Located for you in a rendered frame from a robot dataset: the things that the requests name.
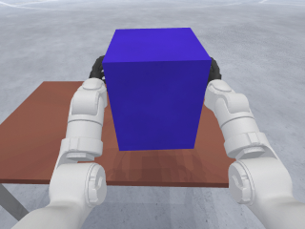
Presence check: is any carton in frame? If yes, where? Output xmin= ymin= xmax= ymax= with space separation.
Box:
xmin=102 ymin=28 xmax=212 ymax=151

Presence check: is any left robot upper arm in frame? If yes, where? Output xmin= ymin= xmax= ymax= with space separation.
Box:
xmin=11 ymin=162 xmax=107 ymax=229

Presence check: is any robot right forearm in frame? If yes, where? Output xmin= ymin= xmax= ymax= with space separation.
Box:
xmin=204 ymin=79 xmax=294 ymax=192

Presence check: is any robot right hand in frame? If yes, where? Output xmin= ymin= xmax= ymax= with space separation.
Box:
xmin=206 ymin=57 xmax=222 ymax=88

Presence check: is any right robot upper arm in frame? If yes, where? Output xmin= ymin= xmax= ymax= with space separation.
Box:
xmin=228 ymin=156 xmax=305 ymax=229

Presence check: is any robot left hand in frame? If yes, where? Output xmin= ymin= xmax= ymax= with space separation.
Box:
xmin=89 ymin=55 xmax=108 ymax=90

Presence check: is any table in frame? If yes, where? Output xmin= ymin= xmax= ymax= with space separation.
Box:
xmin=0 ymin=81 xmax=236 ymax=221

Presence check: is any robot left forearm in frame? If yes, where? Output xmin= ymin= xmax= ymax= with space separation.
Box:
xmin=49 ymin=77 xmax=108 ymax=199

